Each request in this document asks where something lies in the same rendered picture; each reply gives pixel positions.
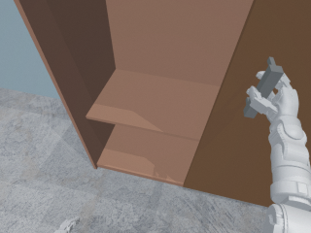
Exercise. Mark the right robot forearm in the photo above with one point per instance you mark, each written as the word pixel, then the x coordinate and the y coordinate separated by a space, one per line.
pixel 290 164

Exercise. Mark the robot right upper arm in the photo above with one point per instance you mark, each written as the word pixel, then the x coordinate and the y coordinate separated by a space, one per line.
pixel 282 218

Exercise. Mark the handle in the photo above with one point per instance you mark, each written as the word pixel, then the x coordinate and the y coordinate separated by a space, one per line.
pixel 268 81

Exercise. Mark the robot right hand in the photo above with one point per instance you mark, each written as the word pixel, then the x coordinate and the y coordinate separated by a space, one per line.
pixel 284 103

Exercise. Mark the robot left hand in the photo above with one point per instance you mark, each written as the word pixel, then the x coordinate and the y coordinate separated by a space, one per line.
pixel 68 225

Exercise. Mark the wardrobe door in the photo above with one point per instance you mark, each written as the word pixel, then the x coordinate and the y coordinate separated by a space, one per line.
pixel 233 156

